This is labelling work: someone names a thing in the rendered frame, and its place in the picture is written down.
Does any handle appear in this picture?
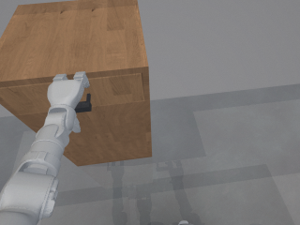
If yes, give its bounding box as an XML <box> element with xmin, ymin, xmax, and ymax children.
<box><xmin>74</xmin><ymin>93</ymin><xmax>92</xmax><ymax>113</ymax></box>

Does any left robot upper arm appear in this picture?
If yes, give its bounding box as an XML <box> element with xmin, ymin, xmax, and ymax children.
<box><xmin>0</xmin><ymin>171</ymin><xmax>59</xmax><ymax>225</ymax></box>

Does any left robot hand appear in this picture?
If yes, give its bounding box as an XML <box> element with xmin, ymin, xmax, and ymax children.
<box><xmin>47</xmin><ymin>71</ymin><xmax>90</xmax><ymax>133</ymax></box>

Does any cabinet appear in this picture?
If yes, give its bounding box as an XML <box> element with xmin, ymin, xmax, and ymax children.
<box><xmin>0</xmin><ymin>0</ymin><xmax>152</xmax><ymax>167</ymax></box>

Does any drawer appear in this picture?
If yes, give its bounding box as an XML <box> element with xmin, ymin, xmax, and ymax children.
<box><xmin>0</xmin><ymin>73</ymin><xmax>143</xmax><ymax>114</ymax></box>

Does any robot left forearm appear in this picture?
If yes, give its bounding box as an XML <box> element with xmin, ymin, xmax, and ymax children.
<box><xmin>0</xmin><ymin>104</ymin><xmax>76</xmax><ymax>209</ymax></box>

